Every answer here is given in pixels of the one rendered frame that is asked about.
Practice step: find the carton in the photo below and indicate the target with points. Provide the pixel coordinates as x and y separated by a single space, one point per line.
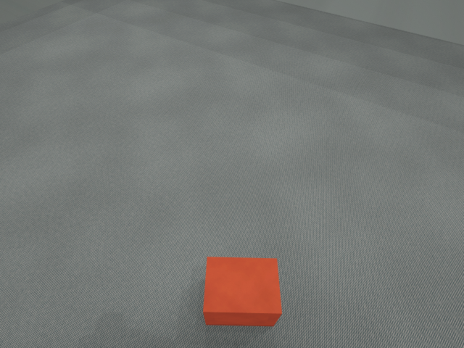
242 291

